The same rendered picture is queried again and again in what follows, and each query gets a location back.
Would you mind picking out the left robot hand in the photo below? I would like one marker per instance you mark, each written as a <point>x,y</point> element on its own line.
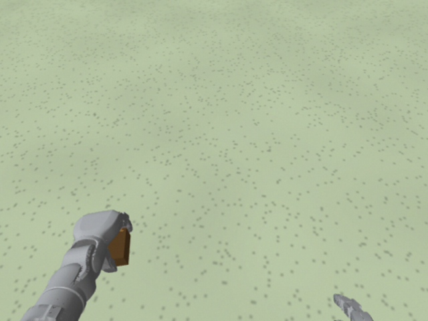
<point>105,225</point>

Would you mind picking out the right robot hand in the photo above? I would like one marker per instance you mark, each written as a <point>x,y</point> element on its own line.
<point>351,308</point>

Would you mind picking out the small box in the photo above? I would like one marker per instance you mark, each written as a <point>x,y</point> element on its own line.
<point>119,247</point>

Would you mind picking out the left robot arm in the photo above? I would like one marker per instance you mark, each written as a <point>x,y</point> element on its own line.
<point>69,288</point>

